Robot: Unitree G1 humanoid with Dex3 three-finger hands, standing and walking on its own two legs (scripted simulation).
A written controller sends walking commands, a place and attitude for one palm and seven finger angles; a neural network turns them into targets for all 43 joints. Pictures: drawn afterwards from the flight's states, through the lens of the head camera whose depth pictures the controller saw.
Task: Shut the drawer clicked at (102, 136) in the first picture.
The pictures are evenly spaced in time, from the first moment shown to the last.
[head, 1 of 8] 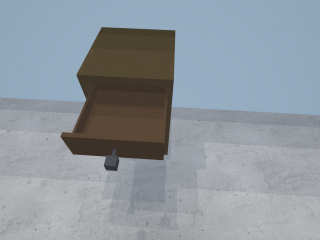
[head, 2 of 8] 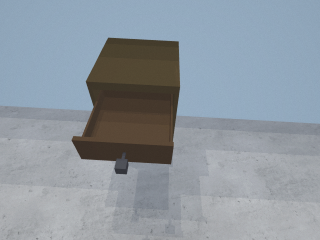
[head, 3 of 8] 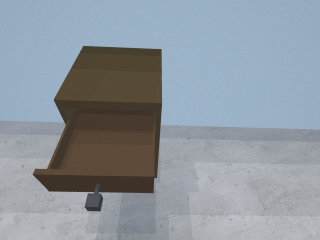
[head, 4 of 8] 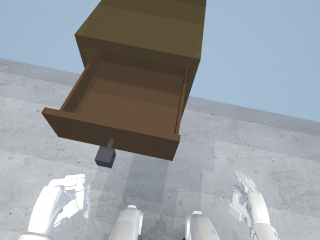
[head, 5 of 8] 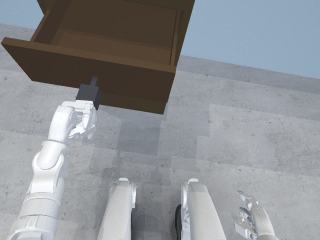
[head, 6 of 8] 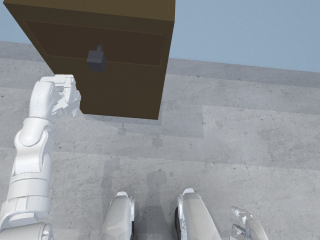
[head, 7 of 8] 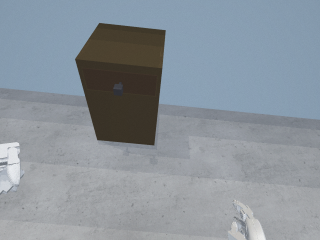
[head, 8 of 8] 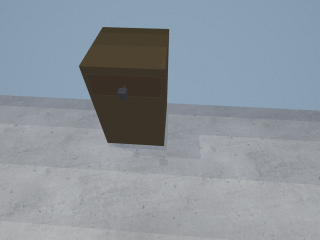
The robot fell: no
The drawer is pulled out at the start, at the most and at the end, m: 0.30 0.30 0.00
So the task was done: yes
